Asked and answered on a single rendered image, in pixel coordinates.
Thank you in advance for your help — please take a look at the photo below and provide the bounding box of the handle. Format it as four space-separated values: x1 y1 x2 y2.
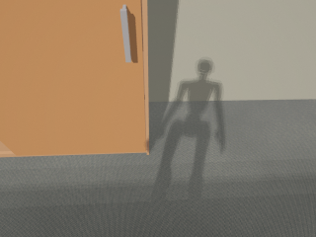
119 4 131 62

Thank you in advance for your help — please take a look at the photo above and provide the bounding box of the wardrobe door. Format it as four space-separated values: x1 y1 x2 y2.
0 0 146 156
0 141 11 152

